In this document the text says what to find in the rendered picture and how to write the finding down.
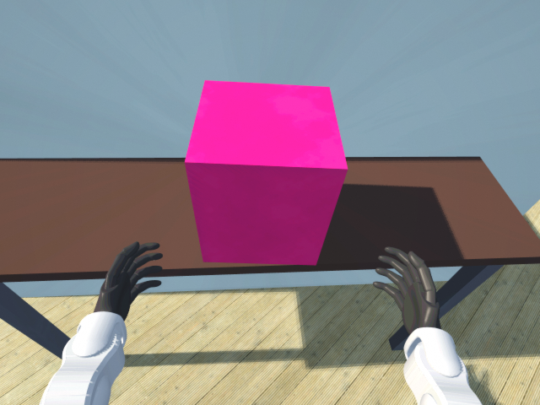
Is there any right robot forearm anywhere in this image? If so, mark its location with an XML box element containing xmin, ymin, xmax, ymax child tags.
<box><xmin>403</xmin><ymin>327</ymin><xmax>483</xmax><ymax>405</ymax></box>

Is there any table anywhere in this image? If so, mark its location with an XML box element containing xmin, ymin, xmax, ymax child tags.
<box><xmin>0</xmin><ymin>157</ymin><xmax>540</xmax><ymax>359</ymax></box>

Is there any left robot forearm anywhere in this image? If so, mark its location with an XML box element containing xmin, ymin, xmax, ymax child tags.
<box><xmin>39</xmin><ymin>311</ymin><xmax>127</xmax><ymax>405</ymax></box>

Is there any carton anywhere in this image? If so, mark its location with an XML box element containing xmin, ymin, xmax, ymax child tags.
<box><xmin>185</xmin><ymin>80</ymin><xmax>348</xmax><ymax>265</ymax></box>

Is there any left robot hand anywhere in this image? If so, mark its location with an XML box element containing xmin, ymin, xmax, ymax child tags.
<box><xmin>94</xmin><ymin>241</ymin><xmax>163</xmax><ymax>321</ymax></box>

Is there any right robot hand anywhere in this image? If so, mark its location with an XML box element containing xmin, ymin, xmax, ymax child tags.
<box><xmin>373</xmin><ymin>247</ymin><xmax>441</xmax><ymax>335</ymax></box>

